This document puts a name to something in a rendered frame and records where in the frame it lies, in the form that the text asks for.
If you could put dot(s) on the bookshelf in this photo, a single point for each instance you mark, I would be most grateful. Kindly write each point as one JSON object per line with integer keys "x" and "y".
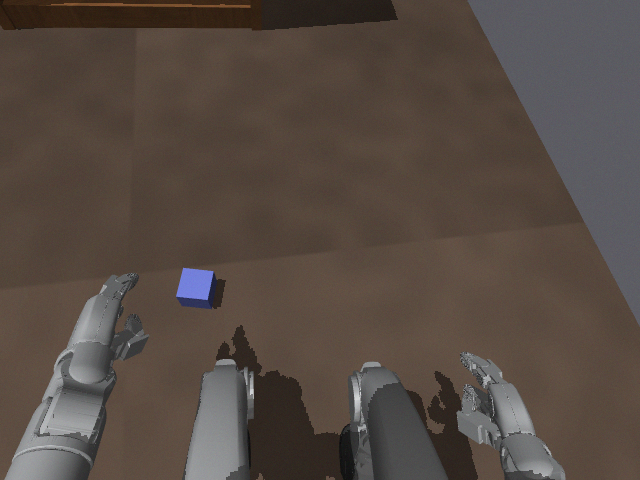
{"x": 130, "y": 14}

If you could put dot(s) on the right robot foot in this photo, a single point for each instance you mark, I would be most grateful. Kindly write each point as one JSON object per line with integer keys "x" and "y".
{"x": 346, "y": 455}

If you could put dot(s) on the right robot hand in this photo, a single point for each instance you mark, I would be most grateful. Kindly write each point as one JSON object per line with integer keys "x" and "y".
{"x": 502, "y": 411}

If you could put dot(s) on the left robot arm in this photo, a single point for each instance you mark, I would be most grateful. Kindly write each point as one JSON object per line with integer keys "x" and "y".
{"x": 63, "y": 436}

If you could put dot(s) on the left robot hand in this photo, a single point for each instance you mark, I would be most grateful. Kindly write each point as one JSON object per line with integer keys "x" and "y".
{"x": 100, "y": 314}

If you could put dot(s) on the cube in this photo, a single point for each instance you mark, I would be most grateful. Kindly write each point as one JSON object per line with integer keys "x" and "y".
{"x": 197, "y": 288}

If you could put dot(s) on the right robot arm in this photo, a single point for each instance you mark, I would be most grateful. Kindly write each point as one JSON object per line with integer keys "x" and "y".
{"x": 527, "y": 457}

